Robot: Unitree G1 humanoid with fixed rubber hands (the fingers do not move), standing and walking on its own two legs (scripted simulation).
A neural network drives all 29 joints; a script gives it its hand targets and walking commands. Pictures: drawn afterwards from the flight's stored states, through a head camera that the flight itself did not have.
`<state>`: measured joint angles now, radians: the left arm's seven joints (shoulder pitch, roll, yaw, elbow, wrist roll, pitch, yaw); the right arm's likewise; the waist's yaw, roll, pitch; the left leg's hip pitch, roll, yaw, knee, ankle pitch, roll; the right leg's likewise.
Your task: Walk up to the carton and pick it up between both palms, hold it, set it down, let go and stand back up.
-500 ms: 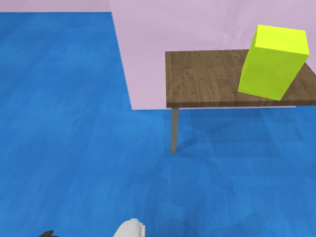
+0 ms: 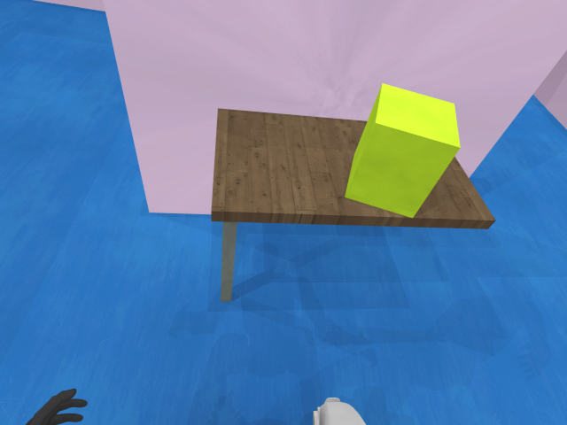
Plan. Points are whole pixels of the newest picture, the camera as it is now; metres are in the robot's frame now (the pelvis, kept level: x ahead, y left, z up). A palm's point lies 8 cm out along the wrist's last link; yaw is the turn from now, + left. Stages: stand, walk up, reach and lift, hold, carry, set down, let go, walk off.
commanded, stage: walk up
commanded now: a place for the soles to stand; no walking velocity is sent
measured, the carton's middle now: (397, 151) +0.81 -0.33 -0.07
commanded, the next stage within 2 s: none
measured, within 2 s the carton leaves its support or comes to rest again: neither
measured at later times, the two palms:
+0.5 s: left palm out of the picture +0.13 +0.20 -0.11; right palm (550, 405) +0.19 -0.46 -0.09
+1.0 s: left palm (256, 388) +0.21 +0.03 -0.10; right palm out of the picture +0.23 -0.67 -0.10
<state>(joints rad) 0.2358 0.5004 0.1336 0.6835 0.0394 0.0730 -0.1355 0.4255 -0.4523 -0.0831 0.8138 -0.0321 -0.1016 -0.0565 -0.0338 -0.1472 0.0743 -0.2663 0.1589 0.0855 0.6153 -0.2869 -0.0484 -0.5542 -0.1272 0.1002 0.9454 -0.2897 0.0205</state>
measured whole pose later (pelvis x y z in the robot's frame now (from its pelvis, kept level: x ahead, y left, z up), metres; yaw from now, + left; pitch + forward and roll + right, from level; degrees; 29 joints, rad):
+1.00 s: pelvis +0.17 -0.31 -0.02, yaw +2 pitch -3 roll +0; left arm 0.33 0.45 0.12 0.76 0.05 0.04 -0.08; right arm 0.36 -0.49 -0.10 0.85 -0.02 -0.02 -0.07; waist 0.04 0.02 0.06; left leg -0.52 0.04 -0.08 1.21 -0.51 0.05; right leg -0.37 -0.05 -0.03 0.80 -0.45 0.00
